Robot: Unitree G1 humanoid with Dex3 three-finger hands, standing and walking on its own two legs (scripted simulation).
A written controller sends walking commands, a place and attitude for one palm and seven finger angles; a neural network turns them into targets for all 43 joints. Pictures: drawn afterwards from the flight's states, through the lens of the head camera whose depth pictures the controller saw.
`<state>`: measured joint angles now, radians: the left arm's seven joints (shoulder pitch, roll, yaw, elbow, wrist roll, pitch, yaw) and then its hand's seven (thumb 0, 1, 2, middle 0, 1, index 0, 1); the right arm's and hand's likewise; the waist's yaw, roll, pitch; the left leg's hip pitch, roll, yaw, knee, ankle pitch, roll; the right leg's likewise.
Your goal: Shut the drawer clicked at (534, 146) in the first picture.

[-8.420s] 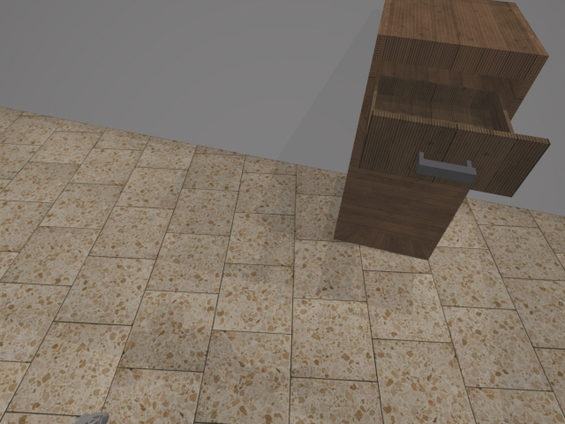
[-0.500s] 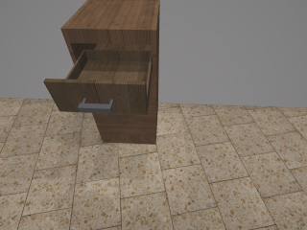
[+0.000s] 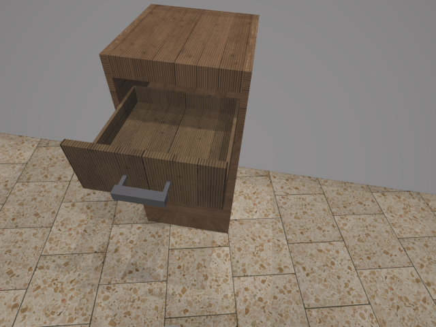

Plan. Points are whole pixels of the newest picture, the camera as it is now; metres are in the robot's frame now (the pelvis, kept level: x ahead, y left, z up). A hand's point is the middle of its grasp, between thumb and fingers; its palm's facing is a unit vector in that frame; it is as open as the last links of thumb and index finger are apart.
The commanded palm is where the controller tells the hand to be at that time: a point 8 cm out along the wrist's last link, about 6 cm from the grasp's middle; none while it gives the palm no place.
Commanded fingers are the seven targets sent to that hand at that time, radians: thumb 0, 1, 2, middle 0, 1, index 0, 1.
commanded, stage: come to a stop and stand still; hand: left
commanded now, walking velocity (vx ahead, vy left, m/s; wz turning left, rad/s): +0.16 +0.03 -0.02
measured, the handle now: (143, 188) +0.40 +0.22 -0.02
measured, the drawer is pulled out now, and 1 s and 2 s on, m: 0.29 0.29 0.29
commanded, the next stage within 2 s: look again from close up in 1.12 s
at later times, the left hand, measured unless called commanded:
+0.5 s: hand out of the picture +0.13 +0.19 -0.17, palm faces -0.01 -0.97 -0.26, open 7.4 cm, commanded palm none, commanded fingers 0.00 0.90 0.90 -0.20 -0.30 -0.20 -0.30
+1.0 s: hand out of the picture +0.06 +0.20 -0.18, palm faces +0.04 -0.98 -0.21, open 7.4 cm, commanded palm none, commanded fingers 0.00 0.90 0.90 -0.20 -0.30 -0.20 -0.30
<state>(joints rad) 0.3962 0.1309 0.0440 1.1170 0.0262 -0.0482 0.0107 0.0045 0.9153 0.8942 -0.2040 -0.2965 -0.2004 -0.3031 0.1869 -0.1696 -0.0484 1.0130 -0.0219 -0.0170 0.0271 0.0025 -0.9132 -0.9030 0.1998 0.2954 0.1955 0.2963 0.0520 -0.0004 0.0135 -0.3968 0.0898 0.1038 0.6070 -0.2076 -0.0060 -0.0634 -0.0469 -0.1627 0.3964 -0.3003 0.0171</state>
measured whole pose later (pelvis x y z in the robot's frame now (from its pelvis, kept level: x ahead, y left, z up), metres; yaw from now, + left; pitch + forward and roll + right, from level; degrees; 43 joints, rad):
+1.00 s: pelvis +0.03 +0.01 +0.00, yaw -3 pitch -1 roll +1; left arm 0.23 0.19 0.05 1.08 0.02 0.04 0.03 0.01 0.91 0.89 -0.20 -0.30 -0.20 -0.30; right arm 0.24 -0.16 -0.02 1.07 -0.01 0.02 -0.02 0.00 -0.91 -0.90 0.20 0.30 0.20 0.30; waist 0.03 -0.04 0.02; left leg -0.16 0.02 0.03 0.45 -0.28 -0.02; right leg -0.25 -0.05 -0.06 0.50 -0.23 0.01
